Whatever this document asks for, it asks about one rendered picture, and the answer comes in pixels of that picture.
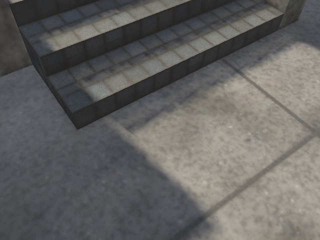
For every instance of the stairs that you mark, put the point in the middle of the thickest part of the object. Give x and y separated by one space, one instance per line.
98 56

